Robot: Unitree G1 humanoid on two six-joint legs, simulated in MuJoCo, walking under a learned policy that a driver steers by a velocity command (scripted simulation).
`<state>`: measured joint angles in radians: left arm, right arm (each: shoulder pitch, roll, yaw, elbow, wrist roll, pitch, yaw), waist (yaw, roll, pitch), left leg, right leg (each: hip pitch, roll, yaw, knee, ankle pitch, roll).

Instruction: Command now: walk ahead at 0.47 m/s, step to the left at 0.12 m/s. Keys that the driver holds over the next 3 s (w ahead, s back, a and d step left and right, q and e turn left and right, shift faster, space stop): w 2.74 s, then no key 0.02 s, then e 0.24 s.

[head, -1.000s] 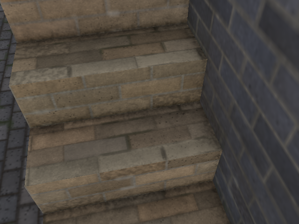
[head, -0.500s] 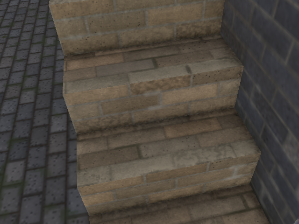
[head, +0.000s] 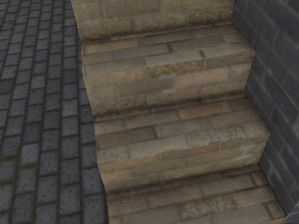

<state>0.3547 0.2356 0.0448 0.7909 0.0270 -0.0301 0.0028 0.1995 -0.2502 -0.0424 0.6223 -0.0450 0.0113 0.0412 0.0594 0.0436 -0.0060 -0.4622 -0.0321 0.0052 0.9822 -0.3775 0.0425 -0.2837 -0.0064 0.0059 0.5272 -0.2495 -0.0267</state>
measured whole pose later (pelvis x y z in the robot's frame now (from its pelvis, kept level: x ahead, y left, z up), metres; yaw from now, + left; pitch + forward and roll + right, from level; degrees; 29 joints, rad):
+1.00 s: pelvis +0.24 +0.25 -0.02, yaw -2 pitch +2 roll -2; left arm 0.32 0.25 0.10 0.86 0.03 -0.03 0.05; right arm 0.16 -0.22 -0.04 0.75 -0.03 0.02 0.04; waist 0.03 0.02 0.05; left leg -0.46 0.07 0.03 0.54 -0.07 0.03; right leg -0.20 -0.13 0.01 0.65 -0.43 0.07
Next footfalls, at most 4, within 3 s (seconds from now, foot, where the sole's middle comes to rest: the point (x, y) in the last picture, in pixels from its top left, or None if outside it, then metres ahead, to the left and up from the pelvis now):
0.18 left None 0.08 0.15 -0.77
0.50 right None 0.18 0.03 -0.77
1.00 left None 0.39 0.37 -0.77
1.36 right None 0.25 0.31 -0.77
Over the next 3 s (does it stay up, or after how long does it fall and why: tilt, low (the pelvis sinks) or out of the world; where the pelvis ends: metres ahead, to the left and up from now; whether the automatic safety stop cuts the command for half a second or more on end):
stays up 0.42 0.90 0.01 its command is cut before an obstacle from the start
